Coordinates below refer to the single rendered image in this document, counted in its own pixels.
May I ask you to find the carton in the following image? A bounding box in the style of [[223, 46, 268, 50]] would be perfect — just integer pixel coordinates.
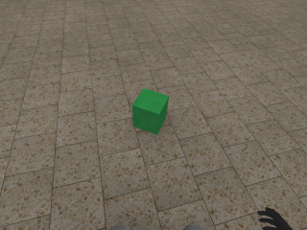
[[131, 88, 169, 135]]

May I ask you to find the robot right hand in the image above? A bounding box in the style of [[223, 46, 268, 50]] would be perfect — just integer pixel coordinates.
[[257, 207, 293, 230]]

